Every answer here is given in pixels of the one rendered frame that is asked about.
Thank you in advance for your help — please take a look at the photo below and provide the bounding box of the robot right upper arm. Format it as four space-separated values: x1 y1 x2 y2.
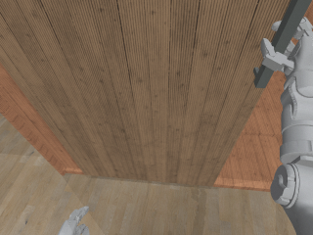
270 163 313 235

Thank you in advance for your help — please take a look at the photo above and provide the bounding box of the robot right forearm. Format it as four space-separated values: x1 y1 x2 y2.
280 70 313 168

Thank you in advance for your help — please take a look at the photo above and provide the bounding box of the robot right hand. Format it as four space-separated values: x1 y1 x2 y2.
260 17 313 79

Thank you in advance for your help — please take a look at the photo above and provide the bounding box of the robot left hand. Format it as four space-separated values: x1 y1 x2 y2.
58 206 90 235

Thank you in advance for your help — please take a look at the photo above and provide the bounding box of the handle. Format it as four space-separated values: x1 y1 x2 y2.
253 0 312 88

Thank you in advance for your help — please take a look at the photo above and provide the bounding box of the wardrobe door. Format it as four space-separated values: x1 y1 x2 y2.
0 63 80 169
0 0 291 187

